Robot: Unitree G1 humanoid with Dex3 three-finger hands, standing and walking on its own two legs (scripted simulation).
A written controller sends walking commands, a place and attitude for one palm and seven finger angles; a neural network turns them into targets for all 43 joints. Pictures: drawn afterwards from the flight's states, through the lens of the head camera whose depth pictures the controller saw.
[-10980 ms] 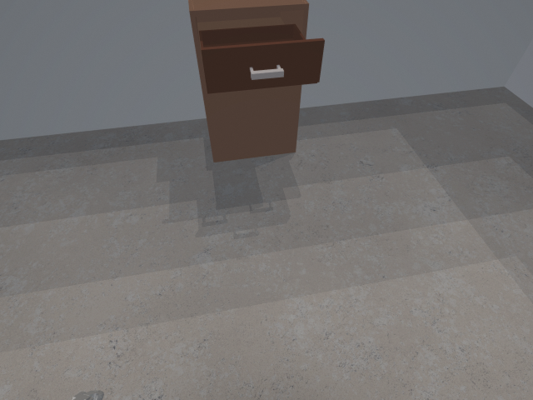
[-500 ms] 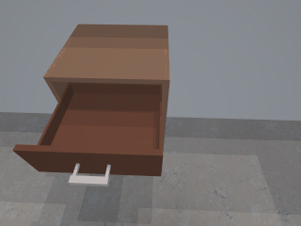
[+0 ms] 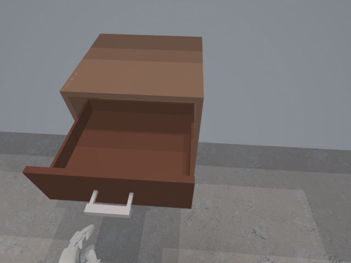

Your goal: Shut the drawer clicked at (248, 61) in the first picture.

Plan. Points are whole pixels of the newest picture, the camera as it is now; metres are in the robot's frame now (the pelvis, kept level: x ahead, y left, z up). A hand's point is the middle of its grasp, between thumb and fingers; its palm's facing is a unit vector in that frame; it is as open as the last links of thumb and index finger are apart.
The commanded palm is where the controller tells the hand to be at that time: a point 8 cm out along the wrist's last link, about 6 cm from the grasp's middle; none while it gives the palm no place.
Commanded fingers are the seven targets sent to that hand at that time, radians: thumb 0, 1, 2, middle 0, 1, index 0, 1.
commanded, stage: raise the hand and make a fist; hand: left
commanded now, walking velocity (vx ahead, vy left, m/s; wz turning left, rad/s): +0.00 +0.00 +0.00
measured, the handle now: (110, 203) +0.28 +0.19 -0.08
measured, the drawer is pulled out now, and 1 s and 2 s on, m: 0.30 0.28 0.28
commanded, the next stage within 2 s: bring the fist close to the handle in 1.76 s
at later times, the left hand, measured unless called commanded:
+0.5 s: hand out of the picture +0.13 +0.15 -0.03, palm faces +0.00 -1.00 -0.05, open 4.8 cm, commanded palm +0.10 +0.21 -0.03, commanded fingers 0.00 0.90 0.90 -0.86 -1.01 -0.86 -1.01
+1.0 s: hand out of the picture +0.13 +0.16 +0.00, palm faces +0.00 -1.00 -0.04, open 3.1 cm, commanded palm +0.09 +0.22 +0.00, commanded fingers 0.00 0.90 0.90 -1.36 -1.56 -1.36 -1.56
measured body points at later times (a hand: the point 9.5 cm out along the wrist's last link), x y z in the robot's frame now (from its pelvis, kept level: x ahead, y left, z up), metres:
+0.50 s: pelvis -0.06 -0.04 -0.08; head +0.00 -0.04 +0.37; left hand +0.13 +0.21 -0.02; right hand +0.16 -0.23 -0.14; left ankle -0.07 +0.09 -0.73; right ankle +0.01 -0.12 -0.73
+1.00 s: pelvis -0.04 -0.01 -0.06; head +0.01 +0.00 +0.39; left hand +0.13 +0.22 +0.00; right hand +0.16 -0.24 -0.11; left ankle -0.07 +0.09 -0.73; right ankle +0.01 -0.12 -0.73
